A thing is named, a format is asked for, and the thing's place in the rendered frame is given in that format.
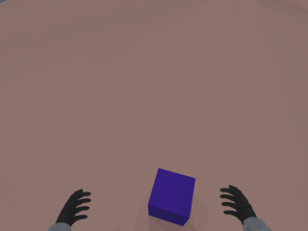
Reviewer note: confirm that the right robot forearm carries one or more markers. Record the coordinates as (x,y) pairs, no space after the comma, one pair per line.
(255,224)

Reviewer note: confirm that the robot left hand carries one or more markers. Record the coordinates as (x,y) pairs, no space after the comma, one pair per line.
(68,212)

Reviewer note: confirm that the carton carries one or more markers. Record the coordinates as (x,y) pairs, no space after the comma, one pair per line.
(171,197)

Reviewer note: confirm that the robot right hand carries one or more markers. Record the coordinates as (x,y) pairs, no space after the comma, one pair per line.
(241,205)

